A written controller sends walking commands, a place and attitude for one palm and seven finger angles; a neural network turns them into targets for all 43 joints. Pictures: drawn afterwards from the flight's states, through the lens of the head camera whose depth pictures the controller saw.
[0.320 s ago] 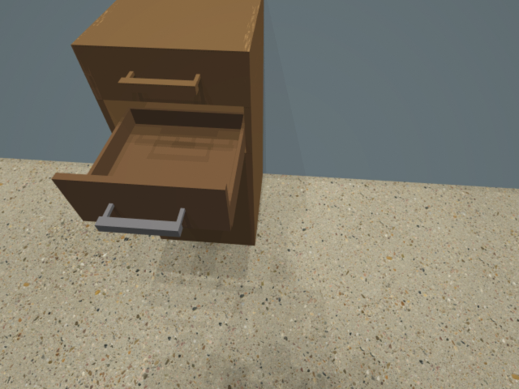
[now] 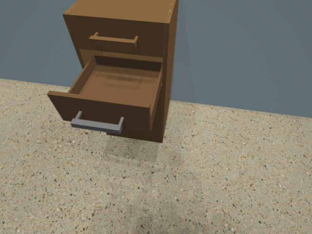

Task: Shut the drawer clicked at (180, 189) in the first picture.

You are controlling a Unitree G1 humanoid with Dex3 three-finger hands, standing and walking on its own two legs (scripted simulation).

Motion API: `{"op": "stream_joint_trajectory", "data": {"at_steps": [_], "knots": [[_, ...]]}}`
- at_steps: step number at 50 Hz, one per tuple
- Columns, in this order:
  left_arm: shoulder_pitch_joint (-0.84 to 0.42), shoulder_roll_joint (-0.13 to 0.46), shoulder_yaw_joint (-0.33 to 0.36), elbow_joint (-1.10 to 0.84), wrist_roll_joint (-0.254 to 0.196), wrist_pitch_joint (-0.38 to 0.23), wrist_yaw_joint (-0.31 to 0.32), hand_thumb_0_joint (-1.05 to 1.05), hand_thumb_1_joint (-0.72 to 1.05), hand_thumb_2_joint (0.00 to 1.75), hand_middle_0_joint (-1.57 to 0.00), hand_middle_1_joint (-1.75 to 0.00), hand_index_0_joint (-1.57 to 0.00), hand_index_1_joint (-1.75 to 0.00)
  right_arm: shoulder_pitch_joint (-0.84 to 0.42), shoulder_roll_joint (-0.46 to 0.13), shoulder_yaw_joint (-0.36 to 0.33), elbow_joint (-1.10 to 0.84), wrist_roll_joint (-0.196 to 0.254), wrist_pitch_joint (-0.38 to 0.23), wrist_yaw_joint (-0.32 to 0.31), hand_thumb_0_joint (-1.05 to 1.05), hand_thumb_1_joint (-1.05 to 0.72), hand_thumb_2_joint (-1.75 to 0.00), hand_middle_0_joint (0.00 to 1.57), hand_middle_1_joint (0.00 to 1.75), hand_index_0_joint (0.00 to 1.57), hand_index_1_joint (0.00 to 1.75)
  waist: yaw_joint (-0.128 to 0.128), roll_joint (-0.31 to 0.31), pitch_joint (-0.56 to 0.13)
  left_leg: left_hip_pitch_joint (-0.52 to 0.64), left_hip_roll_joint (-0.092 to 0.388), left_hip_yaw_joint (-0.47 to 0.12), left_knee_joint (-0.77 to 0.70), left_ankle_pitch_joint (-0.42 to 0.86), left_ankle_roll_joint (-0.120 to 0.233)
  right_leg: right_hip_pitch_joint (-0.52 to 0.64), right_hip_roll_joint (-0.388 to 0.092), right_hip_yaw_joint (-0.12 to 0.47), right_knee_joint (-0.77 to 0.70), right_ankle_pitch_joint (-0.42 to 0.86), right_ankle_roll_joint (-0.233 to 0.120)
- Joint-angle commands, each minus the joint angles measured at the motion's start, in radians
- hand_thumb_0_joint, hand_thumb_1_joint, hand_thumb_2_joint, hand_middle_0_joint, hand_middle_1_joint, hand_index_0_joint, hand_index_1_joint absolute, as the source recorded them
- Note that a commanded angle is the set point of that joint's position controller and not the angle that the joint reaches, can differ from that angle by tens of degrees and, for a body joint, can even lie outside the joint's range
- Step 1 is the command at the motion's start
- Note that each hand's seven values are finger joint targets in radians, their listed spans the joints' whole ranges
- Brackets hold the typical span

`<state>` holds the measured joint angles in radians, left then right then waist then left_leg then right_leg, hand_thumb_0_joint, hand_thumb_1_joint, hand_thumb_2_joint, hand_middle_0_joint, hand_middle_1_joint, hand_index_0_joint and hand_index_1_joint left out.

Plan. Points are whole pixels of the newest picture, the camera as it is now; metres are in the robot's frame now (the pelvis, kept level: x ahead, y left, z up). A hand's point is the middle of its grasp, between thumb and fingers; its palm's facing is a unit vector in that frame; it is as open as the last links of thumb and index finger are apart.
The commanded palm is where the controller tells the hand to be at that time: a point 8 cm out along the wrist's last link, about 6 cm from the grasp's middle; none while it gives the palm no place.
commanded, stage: turn or walk to find it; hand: left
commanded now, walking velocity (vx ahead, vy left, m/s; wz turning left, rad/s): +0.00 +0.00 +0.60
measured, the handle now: (98, 121) +0.51 +0.24 -0.11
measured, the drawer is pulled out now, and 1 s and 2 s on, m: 0.30 0.30 0.30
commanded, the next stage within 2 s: stand and wait in 0.44 s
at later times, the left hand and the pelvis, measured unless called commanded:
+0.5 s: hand out of the picture +0.04 +0.19 -0.15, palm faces +0.29 -0.90 -0.32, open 7.4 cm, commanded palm none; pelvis +0.00 -0.04 +0.00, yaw +18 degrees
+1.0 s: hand out of the picture -0.04 +0.11 -0.17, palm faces +0.37 -0.91 -0.21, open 7.4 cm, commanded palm none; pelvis +0.03 -0.05 +0.00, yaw +19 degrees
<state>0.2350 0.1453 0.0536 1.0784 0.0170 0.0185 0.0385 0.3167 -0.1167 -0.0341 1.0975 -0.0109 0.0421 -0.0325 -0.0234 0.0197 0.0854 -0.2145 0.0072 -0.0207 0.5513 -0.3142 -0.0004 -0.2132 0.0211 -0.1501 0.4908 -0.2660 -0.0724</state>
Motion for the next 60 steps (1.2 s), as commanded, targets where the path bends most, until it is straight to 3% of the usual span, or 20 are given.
{"op": "stream_joint_trajectory", "data": {"at_steps": [1, 2, 4, 5, 8, 15, 17, 19, 20, 22, 25, 30, 32, 33, 34, 37, 39, 42, 46, 60], "knots": [[0.009, 0.167, 0.051, -0.085, 0.01, -0.006, 0.01, 0.0, 0.9, 0.9, -0.2, -0.3, -0.2, -0.3, 0.067, -0.081, -0.033, -0.054, -0.002, -0.003, 0.005, 0.0, -0.9, -0.9, 0.2, 0.3, 0.2, 0.3, -0.004, -0.097, -0.009, -0.038, 0.065, 0.015, 0.067, -0.072, 0.012, -0.061, -0.342, 0.204, -0.136, 0.038, -0.093], [-0.004, 0.16, 0.053, -0.098, 0.009, -0.003, 0.007, 0.0, 0.9, 0.9, -0.2, -0.3, -0.2, -0.3, 0.09, -0.091, -0.035, -0.054, -0.005, -0.005, 0.008, 0.0, -0.9, -0.9, 0.2, 0.3, 0.2, 0.3, -0.015, -0.034, -0.007, -0.005, 0.088, -0.028, -0.032, 0.028, 0.027, -0.101, -0.302, 0.153, -0.059, 0.012, -0.055], [-0.042, 0.116, 0.047, -0.136, 0.002, 0.009, 0.001, 0.0, 0.9, 0.9, -0.2, -0.3, -0.2, -0.3, 0.119, -0.173, -0.05, -0.065, -0.028, -0.013, 0.007, 0.0, -0.9, -0.9, 0.2, 0.3, 0.2, 0.3, -0.033, 0.281, 0.06, -0.028, 0.279, -0.446, -0.26, 0.172, 0.142, -0.263, -0.075, 0.017, 0.266, -0.206, 0.06], [-0.105, 0.126, 0.044, -0.165, 0.005, 0.012, 0.001, 0.0, 0.9, 0.9, -0.2, -0.3, -0.2, -0.3, 0.154, -0.19, -0.049, -0.067, -0.033, -0.018, -0.005, 0.0, -0.9, -0.9, 0.2, 0.3, 0.2, 0.3, -0.057, 0.246, 0.047, -0.015, 0.322, -0.547, -0.334, 0.25, 0.202, -0.314, -0.049, 0.114, 0.459, -0.291, 0.065], [-0.084, 0.125, 0.049, -0.175, 0.003, 0.001, -0.011, 0.0, 0.9, 0.9, -0.2, -0.3, -0.2, -0.3, 0.063, -0.199, -0.044, -0.107, -0.022, -0.037, -0.016, 0.0, -0.9, -0.9, 0.2, 0.3, 0.2, 0.3, 0.008, 0.094, -0.041, 0.047, 0.235, -0.395, -0.255, 0.368, 0.183, -0.331, -0.071, 0.188, 0.577, -0.16, 0.088], [-0.078, 0.131, 0.037, -0.215, -0.008, -0.001, -0.014, 0.0, 0.9, 0.9, -0.2, -0.3, -0.2, -0.3, 0.005, -0.245, -0.064, -0.153, -0.025, -0.021, -0.007, 0.0, -0.9, -0.9, 0.2, 0.3, 0.2, 0.3, 0.007, 0.151, -0.102, 0.039, 0.152, -0.355, -0.204, 0.449, 0.148, -0.134, -0.01, 0.137, 0.214, -0.182, 0.108], [0.009, 0.161, 0.047, -0.198, -0.009, -0.008, -0.008, 0.0, 0.9, 0.9, -0.2, -0.3, -0.2, -0.3, -0.041, -0.237, -0.068, -0.181, -0.012, -0.016, -0.004, 0.0, -0.9, -0.9, 0.2, 0.3, 0.2, 0.3, 0.053, 0.098, -0.122, -0.077, 0.086, -0.318, -0.128, 0.347, 0.09, 0.087, -0.011, 0.131, -0.054, 0.007, 0.105], [0.054, 0.314, 0.075, -0.195, 0.011, -0.02, 0.006, 0.0, 0.9, 0.9, -0.2, -0.3, -0.2, -0.3, -0.045, -0.155, -0.066, -0.226, 0.0, -0.018, 0.012, 0.0, -0.9, -0.9, 0.2, 0.3, 0.2, 0.3, 0.068, -0.283, -0.095, -0.336, -0.108, -0.058, 0.203, -0.164, -0.029, 0.232, -0.409, 0.523, -0.225, 0.186, -0.046], [0.044, 0.321, 0.066, -0.205, 0.013, -0.016, 0.001, 0.0, 0.9, 0.9, -0.2, -0.3, -0.2, -0.3, -0.058, -0.176, -0.076, -0.233, -0.008, -0.014, 0.022, 0.0, -0.9, -0.9, 0.2, 0.3, 0.2, 0.3, 0.066, -0.218, -0.072, -0.324, -0.068, -0.057, 0.423, -0.299, -0.024, 0.129, -0.474, 0.525, -0.207, 0.212, -0.118], [-0.02, 0.233, 0.056, -0.215, 0.009, -0.026, 0.008, 0.0, 0.9, 0.9, -0.2, -0.3, -0.2, -0.3, -0.078, -0.171, -0.075, -0.219, -0.004, -0.007, 0.024, 0.0, -0.9, -0.9, 0.2, 0.3, 0.2, 0.3, 0.023, -0.261, -0.087, -0.369, -0.005, -0.069, 0.588, -0.214, -0.03, 0.161, -0.366, 0.406, -0.115, 0.446, -0.123], [-0.016, 0.222, 0.053, -0.206, 0.015, -0.03, 0.008, 0.0, 0.9, 0.9, -0.2, -0.3, -0.2, -0.3, -0.146, -0.143, -0.056, -0.228, 0.007, -0.003, 0.03, 0.0, -0.9, -0.9, 0.2, 0.3, 0.2, 0.3, 0.026, -0.206, -0.058, -0.27, 0.009, -0.008, 0.417, -0.196, -0.037, 0.126, -0.324, 0.284, -0.096, 0.645, -0.108], [0.044, 0.241, 0.047, -0.152, 0.009, -0.027, 0.002, 0.0, 0.9, 0.9, -0.2, -0.3, -0.2, -0.3, -0.142, -0.127, -0.036, -0.199, 0.008, -0.016, 0.029, 0.0, -0.9, -0.9, 0.2, 0.3, 0.2, 0.3, 0.03, -0.189, -0.071, -0.055, -0.026, 0.051, 0.011, 0.008, -0.025, 0.12, -0.25, 0.246, -0.053, 0.585, -0.053], [0.04, 0.194, 0.033, -0.145, -0.004, -0.02, 0.003, 0.0, 0.9, 0.9, -0.2, -0.3, -0.2, -0.3, -0.082, -0.182, -0.039, -0.165, 0.002, -0.035, 0.025, 0.0, -0.9, -0.9, 0.2, 0.3, 0.2, 0.3, 0.001, -0.058, -0.111, 0.161, 0.059, -0.035, -0.167, 0.303, 0.006, -0.02, -0.178, 0.197, 0.039, 0.325, 0.026], [0.072, 0.144, 0.022, -0.144, -0.006, -0.016, 0.0, 0.0, 0.9, 0.9, -0.2, -0.3, -0.2, -0.3, -0.085, -0.249, -0.049, -0.159, -0.009, -0.04, 0.018, 0.0, -0.9, -0.9, 0.2, 0.3, 0.2, 0.3, 0.009, 0.126, -0.144, 0.229, 0.22, -0.197, -0.136, 0.472, 0.081, -0.123, -0.099, 0.144, 0.096, 0.028, 0.072], [0.069, 0.119, 0.008, -0.142, 0.002, -0.014, 0.001, 0.0, 0.9, 0.9, -0.2, -0.3, -0.2, -0.3, -0.082, -0.28, -0.052, -0.163, -0.012, -0.032, 0.016, 0.0, -0.9, -0.9, 0.2, 0.3, 0.2, 0.3, -0.001, 0.17, -0.125, 0.166, 0.313, -0.255, -0.165, 0.451, 0.15, -0.134, -0.072, 0.12, 0.163, -0.251, 0.086], [0.047, 0.132, 0.009, -0.102, -0.005, -0.003, -0.012, 0.0, 0.9, 0.9, -0.2, -0.3, -0.2, -0.3, -0.144, -0.224, -0.028, -0.151, -0.015, -0.033, -0.003, 0.0, -0.9, -0.9, 0.2, 0.3, 0.2, 0.3, 0.018, 0.242, -0.072, 0.063, 0.221, -0.181, -0.188, 0.474, 0.13, -0.071, -0.071, 0.124, 0.153, -0.191, 0.082], [0.096, 0.147, 0.004, -0.064, -0.002, -0.014, -0.013, 0.0, 0.9, 0.9, -0.2, -0.3, -0.2, -0.3, -0.181, -0.207, -0.023, -0.152, 0.0, -0.033, -0.009, 0.0, -0.9, -0.9, 0.2, 0.3, 0.2, 0.3, 0.049, 0.075, -0.089, 0.075, 0.128, -0.079, -0.079, 0.469, 0.066, 0.005, -0.086, 0.171, -0.061, 0.08, 0.071], [0.037, 0.185, -0.004, -0.039, -0.004, -0.031, -0.012, 0.0, 0.9, 0.9, -0.2, -0.3, -0.2, -0.3, -0.158, -0.157, -0.018, -0.125, 0.007, -0.018, 0.005, 0.0, -0.9, -0.9, 0.2, 0.3, 0.2, 0.3, 0.011, -0.151, -0.03, 0.075, 0.028, 0.001, -0.048, 0.146, -0.01, -0.045, -0.19, 0.29, -0.19, 0.19, 0.011], [0.039, 0.166, -0.001, -0.015, -0.007, -0.036, -0.006, 0.0, 0.9, 0.9, -0.2, -0.3, -0.2, -0.3, -0.102, -0.144, -0.014, -0.066, 0.004, -0.033, 0.003, 0.0, -0.9, -0.9, 0.2, 0.3, 0.2, 0.3, 0.006, -0.052, -0.077, 0.115, 0.074, -0.007, -0.107, 0.283, -0.005, 0.023, -0.136, 0.217, -0.139, 0.274, 0.033], [0.034, 0.142, 0.005, 0.014, -0.011, -0.029, 0.0, 0.0, 0.9, 0.9, -0.2, -0.3, -0.2, -0.3, -0.015, -0.118, -0.002, 0.007, -0.003, -0.043, -0.014, 0.0, -0.9, -0.9, 0.2, 0.3, 0.2, 0.3, 0.022, -0.014, -0.052, 0.092, 0.091, 0.004, -0.167, 0.355, -0.015, 0.118, -0.118, 0.173, -0.157, 0.333, 0.032]]}}
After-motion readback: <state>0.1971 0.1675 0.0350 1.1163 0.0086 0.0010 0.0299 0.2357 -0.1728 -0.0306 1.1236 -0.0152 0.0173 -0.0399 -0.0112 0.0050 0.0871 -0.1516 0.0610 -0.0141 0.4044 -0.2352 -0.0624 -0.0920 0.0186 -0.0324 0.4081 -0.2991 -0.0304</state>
